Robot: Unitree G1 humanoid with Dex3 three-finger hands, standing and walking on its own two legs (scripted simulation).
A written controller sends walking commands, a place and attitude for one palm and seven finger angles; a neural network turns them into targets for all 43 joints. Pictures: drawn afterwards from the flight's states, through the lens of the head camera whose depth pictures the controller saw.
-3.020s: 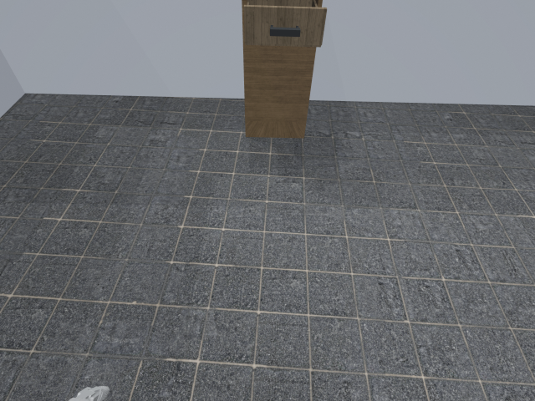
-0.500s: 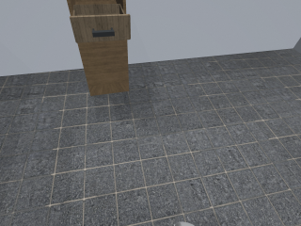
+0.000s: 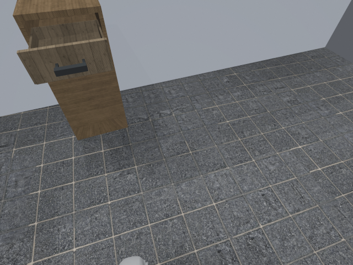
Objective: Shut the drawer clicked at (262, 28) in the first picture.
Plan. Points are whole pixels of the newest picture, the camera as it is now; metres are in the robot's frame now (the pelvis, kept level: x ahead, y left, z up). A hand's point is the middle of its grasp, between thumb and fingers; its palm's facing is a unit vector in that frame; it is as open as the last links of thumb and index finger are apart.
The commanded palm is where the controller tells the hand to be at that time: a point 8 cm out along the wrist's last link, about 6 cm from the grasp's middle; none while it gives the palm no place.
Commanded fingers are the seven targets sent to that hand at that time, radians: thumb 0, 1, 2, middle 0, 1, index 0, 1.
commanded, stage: walk to a spot facing it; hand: left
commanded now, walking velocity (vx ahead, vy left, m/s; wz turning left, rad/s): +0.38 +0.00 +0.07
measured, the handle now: (71, 66) +0.82 +0.45 +0.00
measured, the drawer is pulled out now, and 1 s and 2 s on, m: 0.29 0.29 0.29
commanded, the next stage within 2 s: turn to face it in 0.62 s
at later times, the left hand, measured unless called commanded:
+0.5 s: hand (85, 242) +0.21 +0.26 -0.17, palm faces +0.04 -0.99 -0.13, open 7.4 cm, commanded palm none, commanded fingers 0.00 0.90 0.90 -0.20 -0.30 -0.20 -0.30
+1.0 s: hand (138, 153) +0.51 +0.15 -0.16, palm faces -0.15 -0.98 -0.16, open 7.4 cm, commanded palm none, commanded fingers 0.00 0.90 0.90 -0.20 -0.30 -0.20 -0.30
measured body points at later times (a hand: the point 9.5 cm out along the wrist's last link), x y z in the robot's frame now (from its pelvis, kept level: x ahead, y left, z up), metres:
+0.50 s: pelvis +0.21 +0.09 +0.01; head +0.21 +0.11 +0.46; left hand +0.21 +0.31 -0.16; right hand +0.21 -0.15 -0.13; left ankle +0.21 +0.15 -0.74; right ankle +0.21 -0.07 -0.63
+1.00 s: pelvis +0.36 +0.02 -0.01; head +0.39 +0.01 +0.44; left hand +0.52 +0.21 -0.15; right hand +0.29 -0.18 -0.17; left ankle +0.30 +0.15 -0.65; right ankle +0.42 -0.07 -0.74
